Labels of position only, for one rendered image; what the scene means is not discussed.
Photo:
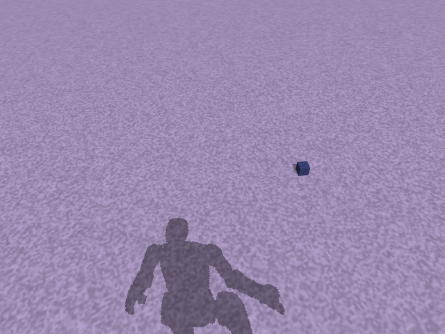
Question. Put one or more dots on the cube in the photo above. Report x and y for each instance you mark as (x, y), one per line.
(302, 168)

